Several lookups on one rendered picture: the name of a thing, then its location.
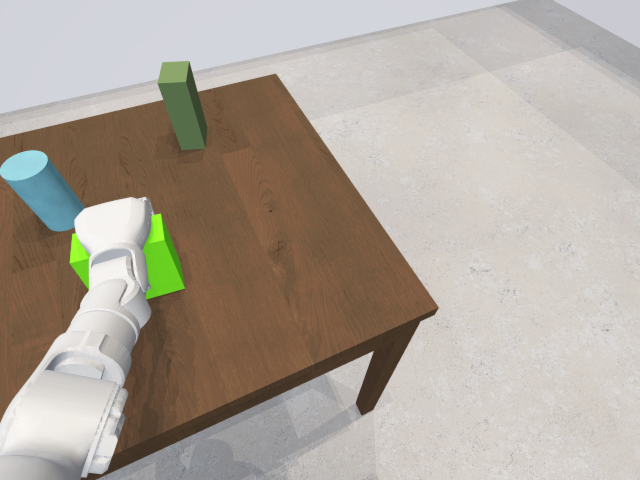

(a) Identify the left robot hand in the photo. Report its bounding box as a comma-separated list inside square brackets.
[74, 197, 155, 290]

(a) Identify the left robot upper arm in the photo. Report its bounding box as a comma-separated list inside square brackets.
[0, 370, 129, 480]

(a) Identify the robot left forearm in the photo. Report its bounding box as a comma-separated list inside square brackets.
[0, 243, 151, 453]

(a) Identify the table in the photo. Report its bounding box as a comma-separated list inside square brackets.
[0, 74, 439, 480]

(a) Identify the sponge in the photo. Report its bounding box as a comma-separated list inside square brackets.
[70, 214, 185, 299]

